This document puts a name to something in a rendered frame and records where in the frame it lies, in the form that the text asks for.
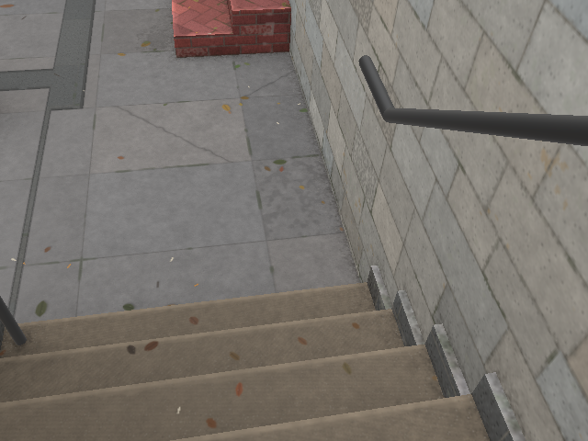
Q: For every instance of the stairs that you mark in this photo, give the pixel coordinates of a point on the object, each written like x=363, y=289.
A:
x=318, y=364

